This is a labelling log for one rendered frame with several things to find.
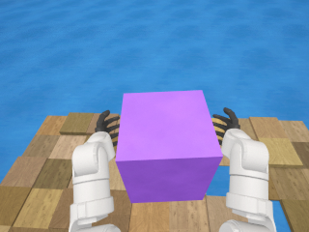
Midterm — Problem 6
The robot left hand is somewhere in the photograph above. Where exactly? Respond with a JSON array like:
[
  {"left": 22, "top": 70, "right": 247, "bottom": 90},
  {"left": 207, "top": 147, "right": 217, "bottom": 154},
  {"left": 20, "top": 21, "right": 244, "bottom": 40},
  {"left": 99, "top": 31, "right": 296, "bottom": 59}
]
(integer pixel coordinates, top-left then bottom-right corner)
[{"left": 95, "top": 110, "right": 120, "bottom": 147}]

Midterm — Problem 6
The robot right hand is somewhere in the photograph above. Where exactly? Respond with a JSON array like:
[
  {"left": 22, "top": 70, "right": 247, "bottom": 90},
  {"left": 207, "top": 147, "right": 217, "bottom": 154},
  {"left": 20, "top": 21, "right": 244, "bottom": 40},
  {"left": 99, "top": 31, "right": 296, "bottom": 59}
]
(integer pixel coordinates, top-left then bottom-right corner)
[{"left": 212, "top": 107, "right": 240, "bottom": 146}]

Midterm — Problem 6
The carton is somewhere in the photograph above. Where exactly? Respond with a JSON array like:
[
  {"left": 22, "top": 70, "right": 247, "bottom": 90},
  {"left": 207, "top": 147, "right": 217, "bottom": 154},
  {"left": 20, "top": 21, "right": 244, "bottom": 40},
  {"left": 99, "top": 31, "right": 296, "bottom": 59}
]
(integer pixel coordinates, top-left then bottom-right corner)
[{"left": 115, "top": 90, "right": 223, "bottom": 203}]

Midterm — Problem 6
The robot left forearm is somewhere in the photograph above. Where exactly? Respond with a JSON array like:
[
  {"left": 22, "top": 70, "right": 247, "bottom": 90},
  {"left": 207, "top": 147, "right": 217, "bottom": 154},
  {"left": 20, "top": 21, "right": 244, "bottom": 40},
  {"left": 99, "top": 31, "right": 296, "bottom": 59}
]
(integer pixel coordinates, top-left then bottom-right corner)
[{"left": 69, "top": 131, "right": 116, "bottom": 232}]

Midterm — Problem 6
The robot right forearm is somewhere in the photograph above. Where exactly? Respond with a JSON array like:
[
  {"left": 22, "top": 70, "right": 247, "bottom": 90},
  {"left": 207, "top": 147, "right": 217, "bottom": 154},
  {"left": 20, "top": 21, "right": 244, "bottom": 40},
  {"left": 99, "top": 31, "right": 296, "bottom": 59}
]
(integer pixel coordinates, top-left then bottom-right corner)
[{"left": 221, "top": 129, "right": 277, "bottom": 232}]

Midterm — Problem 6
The right robot upper arm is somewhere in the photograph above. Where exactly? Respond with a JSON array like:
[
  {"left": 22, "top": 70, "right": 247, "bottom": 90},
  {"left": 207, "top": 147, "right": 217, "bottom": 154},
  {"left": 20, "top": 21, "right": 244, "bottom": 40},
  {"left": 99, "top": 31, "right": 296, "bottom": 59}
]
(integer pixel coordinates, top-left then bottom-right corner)
[{"left": 218, "top": 219, "right": 271, "bottom": 232}]

